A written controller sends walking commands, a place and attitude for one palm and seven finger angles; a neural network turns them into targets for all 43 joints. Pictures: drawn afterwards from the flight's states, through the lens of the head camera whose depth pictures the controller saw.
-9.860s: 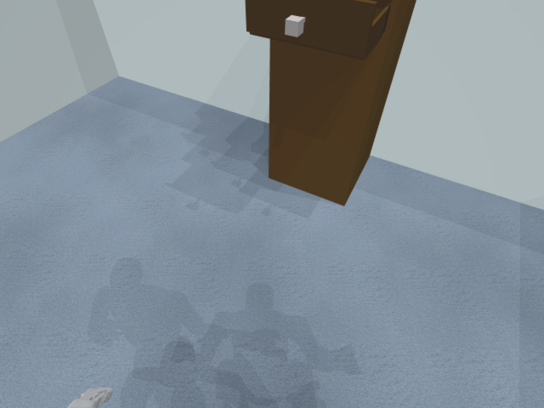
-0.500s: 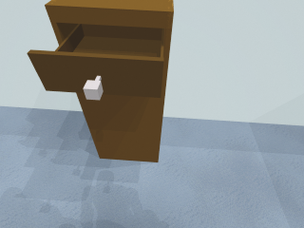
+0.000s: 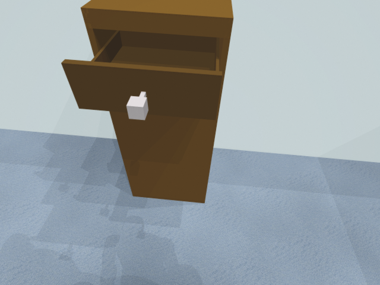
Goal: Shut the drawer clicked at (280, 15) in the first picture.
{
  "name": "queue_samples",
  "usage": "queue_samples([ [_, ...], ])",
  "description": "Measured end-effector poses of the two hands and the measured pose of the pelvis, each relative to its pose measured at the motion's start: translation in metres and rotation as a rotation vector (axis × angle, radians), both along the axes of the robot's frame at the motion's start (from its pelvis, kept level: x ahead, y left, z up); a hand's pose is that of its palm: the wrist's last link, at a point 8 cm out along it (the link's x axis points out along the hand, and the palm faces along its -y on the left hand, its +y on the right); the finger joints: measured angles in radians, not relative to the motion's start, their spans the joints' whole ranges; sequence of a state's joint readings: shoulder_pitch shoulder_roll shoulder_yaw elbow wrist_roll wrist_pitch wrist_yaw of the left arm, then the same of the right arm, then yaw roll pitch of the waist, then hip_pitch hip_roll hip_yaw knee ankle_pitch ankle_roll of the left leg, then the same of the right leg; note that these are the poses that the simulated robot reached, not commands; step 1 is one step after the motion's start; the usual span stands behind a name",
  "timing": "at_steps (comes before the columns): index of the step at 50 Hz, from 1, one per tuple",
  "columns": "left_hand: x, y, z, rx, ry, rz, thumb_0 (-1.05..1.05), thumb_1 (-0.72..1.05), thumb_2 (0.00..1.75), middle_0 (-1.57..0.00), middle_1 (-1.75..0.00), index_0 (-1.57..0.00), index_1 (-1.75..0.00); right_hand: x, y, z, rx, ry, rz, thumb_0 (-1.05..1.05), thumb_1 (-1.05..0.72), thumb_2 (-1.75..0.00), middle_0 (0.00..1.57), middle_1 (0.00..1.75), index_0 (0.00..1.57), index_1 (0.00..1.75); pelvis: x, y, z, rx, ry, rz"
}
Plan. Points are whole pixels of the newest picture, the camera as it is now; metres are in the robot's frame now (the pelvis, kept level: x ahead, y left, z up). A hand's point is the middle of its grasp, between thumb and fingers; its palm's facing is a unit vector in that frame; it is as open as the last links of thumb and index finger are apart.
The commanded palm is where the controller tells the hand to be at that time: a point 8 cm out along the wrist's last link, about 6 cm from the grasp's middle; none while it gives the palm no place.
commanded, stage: shuffle to correct the standing spot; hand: left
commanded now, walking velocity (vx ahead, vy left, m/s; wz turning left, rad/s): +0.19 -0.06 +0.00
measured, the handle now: (139, 103) +0.49 +0.16 +0.13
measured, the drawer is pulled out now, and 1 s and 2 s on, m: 0.21 0.21 0.21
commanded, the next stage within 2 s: come to a stop and stand still in 0.46 s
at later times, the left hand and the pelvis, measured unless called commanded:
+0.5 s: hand out of the picture +0.01 +0.12 -0.19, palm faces +0.07 -0.99 -0.10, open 7.4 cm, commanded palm none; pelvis +0.08 -0.02 -0.01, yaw +0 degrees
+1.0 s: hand (152, 267) +0.21 +0.11 -0.17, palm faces +0.05 -0.98 -0.17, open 7.3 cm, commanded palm none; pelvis +0.10 -0.06 -0.01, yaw +2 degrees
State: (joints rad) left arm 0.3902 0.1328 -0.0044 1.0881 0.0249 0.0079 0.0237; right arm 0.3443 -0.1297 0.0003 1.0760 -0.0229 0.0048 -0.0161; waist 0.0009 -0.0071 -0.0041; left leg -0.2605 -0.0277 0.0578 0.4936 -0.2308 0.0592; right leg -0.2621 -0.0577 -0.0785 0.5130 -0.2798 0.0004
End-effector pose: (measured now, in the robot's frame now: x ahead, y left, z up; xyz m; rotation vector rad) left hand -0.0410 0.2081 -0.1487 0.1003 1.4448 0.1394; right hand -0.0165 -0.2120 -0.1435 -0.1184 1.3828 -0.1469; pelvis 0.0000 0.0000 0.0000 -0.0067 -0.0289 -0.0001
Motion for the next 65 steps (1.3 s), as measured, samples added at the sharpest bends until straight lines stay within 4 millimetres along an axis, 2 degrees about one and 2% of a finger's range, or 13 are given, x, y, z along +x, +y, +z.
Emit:
queue_samples([
  [6,-0.007,-0.016,0.0,-0.028,0.021,0.035,0.01,0.91,0.9,-0.19,-0.3,-0.19,-0.3,0.008,-0.012,0.002,-0.015,0.013,0.007,0.01,-0.91,-0.9,0.2,0.3,0.2,0.3,0.007,-0.007,0.0,-0.001,0.011,0.012],
  [12,-0.005,-0.03,-0.001,-0.039,0.044,0.064,0.01,0.91,0.9,-0.19,-0.3,-0.19,-0.3,0.026,-0.025,-0.001,-0.023,0.007,0.012,0.01,-0.91,-0.9,0.2,0.3,0.2,0.3,0.02,-0.016,-0.003,0.003,0.022,0.02],
  [22,0.022,-0.036,-0.015,-0.058,0.064,0.101,0.01,0.91,0.9,-0.2,-0.3,-0.19,-0.3,0.087,-0.025,-0.001,-0.046,-0.055,0.04,0.02,-0.92,-0.9,0.2,0.3,0.2,0.3,0.064,-0.017,-0.01,0.002,0.018,0.026],
  [25,0.05,-0.032,-0.011,-0.06,0.072,0.043,0.01,0.91,0.89,-0.2,-0.3,-0.19,-0.3,0.093,-0.025,0.003,-0.055,-0.088,0.002,0.02,-0.92,-0.9,0.2,0.3,0.2,0.3,0.077,-0.017,-0.006,0.002,0.022,-0.004],
  [31,0.141,-0.02,0.004,0.004,-0.044,-0.044,0.03,0.94,0.89,-0.2,-0.3,-0.2,-0.3,0.074,-0.027,0.01,-0.023,0.015,-0.048,0.01,-0.92,-0.9,0.2,0.3,0.2,0.3,0.097,-0.031,0.004,0.0,0.035,-0.023],
  [37,0.22,-0.021,0.01,0.097,-0.19,-0.091,0.03,0.94,0.9,-0.19,-0.3,-0.19,-0.3,0.06,-0.043,-0.007,0.031,0.158,-0.079,0.01,-0.91,-0.9,0.2,0.3,0.2,0.3,0.12,-0.058,-0.007,0.027,0.028,-0.015],
  [40,0.242,-0.031,0.012,0.114,-0.241,-0.091,0.02,0.93,0.9,-0.19,-0.3,-0.19,-0.3,0.067,-0.057,-0.017,0.031,0.179,-0.089,0.01,-0.91,-0.9,0.2,0.3,0.2,0.3,0.125,-0.065,-0.012,0.016,0.019,0.009],
  [43,0.252,-0.042,0.013,0.103,-0.281,-0.084,0.02,0.92,0.9,-0.19,-0.3,-0.19,-0.3,0.086,-0.069,-0.017,0.009,0.151,-0.075,0.01,-0.91,-0.9,0.2,0.3,0.2,0.3,0.121,-0.067,-0.011,0.025,0.008,0.026],
  [47,0.249,-0.052,0.009,0.059,-0.304,-0.062,0.01,0.91,0.89,-0.2,-0.3,-0.2,-0.3,0.117,-0.079,-0.01,-0.024,0.055,-0.039,0.01,-0.91,-0.9,0.2,0.3,0.2,0.3,0.109,-0.066,-0.008,0.032,0.004,0.033],
  [50,0.239,-0.05,0.002,0.031,-0.312,-0.039,0.01,0.91,0.89,-0.2,-0.3,-0.2,-0.3,0.135,-0.08,-0.002,-0.054,-0.032,-0.015,0.01,-0.91,-0.9,0.2,0.3,0.2,0.3,0.1,-0.06,-0.01,0.027,0.004,0.032],
  [54,0.219,-0.037,-0.011,0.01,-0.283,-0.01,0.0,0.92,0.89,-0.2,-0.3,-0.2,-0.3,0.14,-0.073,0.002,-0.086,-0.112,-0.002,0.01,-0.91,-0.9,0.2,0.3,0.2,0.3,0.091,-0.05,-0.016,0.013,0.003,0.026],
  [60,0.166,-0.022,0.001,0.037,-0.195,0.038,0.0,0.92,0.89,-0.2,-0.3,-0.2,-0.3,0.138,-0.058,0.009,-0.062,-0.091,0.043,0.01,-0.92,-0.9,0.2,0.3,0.2,0.3,0.084,-0.046,-0.003,0.013,0.035,0.034],
  [65,0.111,-0.027,0.004,0.062,-0.066,0.041,0.0,0.92,0.9,-0.19,-0.3,-0.19,-0.3,0.143,-0.06,0.001,-0.033,-0.116,0.047,0.01,-0.93,-0.9,0.2,0.3,0.2,0.3,0.079,-0.048,-0.004,0.039,0.052,0.018],
])
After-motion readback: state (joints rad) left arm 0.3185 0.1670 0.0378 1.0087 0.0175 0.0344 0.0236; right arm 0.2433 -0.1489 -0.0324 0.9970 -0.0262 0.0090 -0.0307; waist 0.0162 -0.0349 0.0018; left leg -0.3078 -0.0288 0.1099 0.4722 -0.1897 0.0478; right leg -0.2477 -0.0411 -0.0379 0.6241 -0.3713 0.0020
